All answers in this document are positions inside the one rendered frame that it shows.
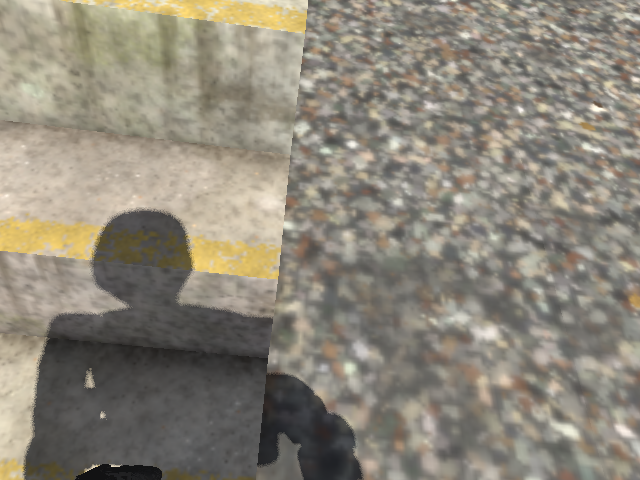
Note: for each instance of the stairs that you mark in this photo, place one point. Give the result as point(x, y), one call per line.
point(144, 159)

